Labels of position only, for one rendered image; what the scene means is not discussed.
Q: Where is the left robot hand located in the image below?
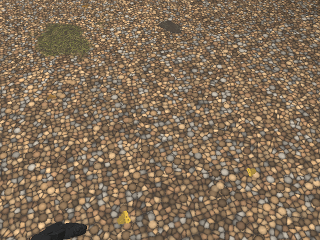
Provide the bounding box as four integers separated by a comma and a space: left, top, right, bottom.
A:
29, 221, 87, 240

